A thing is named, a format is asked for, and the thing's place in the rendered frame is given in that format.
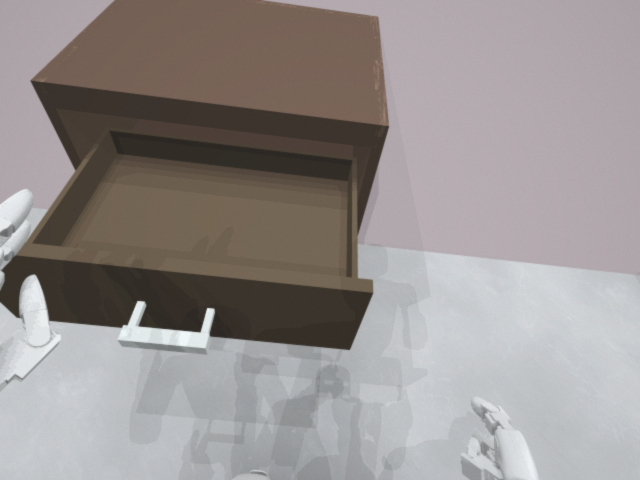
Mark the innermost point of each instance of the cabinet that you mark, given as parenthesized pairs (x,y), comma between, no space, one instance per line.
(243,71)

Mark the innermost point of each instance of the robot left hand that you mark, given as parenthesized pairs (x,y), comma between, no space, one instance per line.
(23,351)

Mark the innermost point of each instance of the robot right hand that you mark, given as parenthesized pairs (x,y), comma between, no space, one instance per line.
(506,458)

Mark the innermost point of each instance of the drawer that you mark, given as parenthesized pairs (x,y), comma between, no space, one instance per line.
(265,236)

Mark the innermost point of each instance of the robot left shin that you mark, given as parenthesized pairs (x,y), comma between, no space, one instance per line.
(258,472)

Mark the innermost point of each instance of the handle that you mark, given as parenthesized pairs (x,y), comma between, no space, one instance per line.
(134,336)

